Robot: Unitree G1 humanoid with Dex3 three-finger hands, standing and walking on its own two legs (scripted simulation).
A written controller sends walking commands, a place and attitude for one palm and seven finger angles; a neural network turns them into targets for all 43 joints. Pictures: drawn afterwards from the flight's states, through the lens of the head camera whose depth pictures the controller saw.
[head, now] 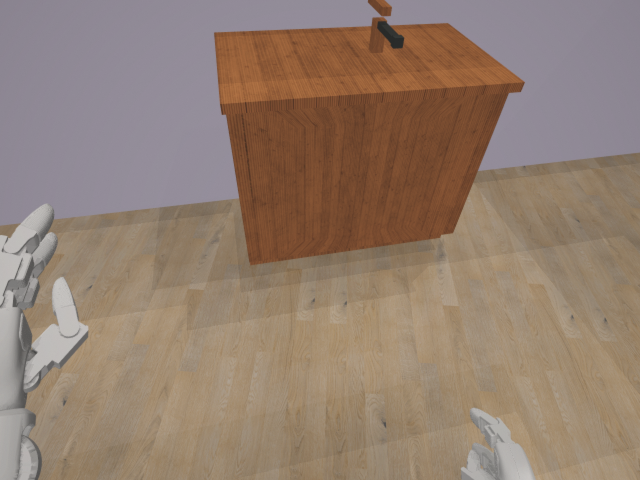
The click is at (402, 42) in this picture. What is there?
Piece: tap's lever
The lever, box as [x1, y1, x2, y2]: [390, 35, 403, 48]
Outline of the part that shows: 392,35 390,45 393,48 402,47 403,37 401,35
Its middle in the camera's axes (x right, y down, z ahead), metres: +0.22 -0.56 +1.10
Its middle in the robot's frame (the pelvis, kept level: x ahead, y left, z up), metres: +1.21 -0.14 +0.08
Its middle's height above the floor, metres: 0.85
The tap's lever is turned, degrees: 0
